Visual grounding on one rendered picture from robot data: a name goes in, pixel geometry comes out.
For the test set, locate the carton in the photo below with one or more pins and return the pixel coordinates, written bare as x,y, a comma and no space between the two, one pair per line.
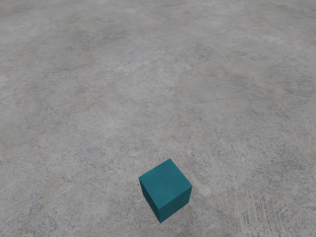
166,189

